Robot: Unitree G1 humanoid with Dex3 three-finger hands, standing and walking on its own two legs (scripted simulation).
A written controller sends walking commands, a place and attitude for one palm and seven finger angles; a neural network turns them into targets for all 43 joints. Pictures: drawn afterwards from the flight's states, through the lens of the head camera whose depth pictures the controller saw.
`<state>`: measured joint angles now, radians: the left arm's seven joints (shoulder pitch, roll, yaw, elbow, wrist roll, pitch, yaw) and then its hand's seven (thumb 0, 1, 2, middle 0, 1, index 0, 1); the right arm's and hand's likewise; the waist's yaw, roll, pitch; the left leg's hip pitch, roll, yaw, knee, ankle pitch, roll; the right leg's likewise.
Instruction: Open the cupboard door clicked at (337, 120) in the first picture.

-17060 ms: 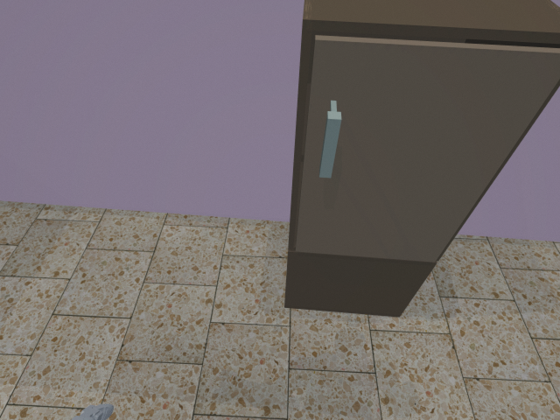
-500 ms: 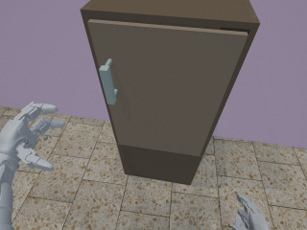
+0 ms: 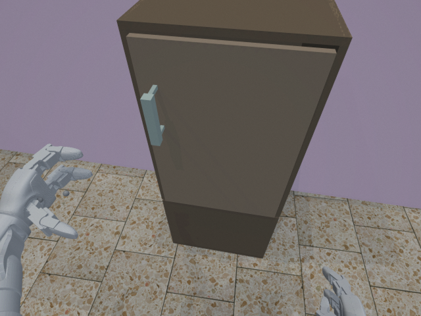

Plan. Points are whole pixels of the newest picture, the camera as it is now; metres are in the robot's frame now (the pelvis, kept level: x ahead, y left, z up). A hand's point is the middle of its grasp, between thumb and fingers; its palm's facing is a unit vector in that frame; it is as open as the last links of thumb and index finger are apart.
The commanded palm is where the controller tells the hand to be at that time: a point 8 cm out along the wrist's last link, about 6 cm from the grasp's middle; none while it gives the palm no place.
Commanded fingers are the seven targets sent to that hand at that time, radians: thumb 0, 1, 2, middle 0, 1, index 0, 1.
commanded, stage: move the hooked fingers beside the handle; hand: left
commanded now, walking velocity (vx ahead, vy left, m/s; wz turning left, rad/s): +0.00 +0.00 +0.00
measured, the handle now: (155, 115) +0.52 +0.17 +0.10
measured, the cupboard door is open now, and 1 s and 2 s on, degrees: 0 0 0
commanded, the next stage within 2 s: none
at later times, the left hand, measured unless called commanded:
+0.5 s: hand (90, 168) +0.34 +0.25 +0.11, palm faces -0.07 -1.00 -0.02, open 14.0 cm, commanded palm +0.32 +0.30 +0.11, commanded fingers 0.00 -0.50 0.30 -0.30 -1.20 -0.30 -1.20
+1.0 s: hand (108, 146) +0.40 +0.24 +0.11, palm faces -0.11 -0.99 +0.01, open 14.0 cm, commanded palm +0.38 +0.29 +0.10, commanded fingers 0.00 -0.50 0.30 -0.30 -1.20 -0.30 -1.20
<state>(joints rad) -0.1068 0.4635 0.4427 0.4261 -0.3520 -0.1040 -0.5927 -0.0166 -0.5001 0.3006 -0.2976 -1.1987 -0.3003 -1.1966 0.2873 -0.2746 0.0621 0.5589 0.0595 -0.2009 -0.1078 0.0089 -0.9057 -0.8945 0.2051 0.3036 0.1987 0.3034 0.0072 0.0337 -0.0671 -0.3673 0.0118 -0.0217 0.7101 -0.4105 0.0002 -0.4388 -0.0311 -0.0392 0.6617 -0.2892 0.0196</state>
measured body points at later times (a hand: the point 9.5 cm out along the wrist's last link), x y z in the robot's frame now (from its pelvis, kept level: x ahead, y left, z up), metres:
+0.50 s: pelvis +0.00 +0.00 +0.00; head +0.02 -0.01 +0.45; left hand +0.34 +0.31 +0.11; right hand +0.11 -0.26 -0.09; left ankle -0.03 +0.12 -0.72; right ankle +0.03 -0.14 -0.72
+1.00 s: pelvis +0.00 +0.00 -0.01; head +0.04 +0.00 +0.44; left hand +0.40 +0.29 +0.11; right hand +0.09 -0.27 -0.11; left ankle -0.03 +0.12 -0.72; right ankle +0.03 -0.14 -0.72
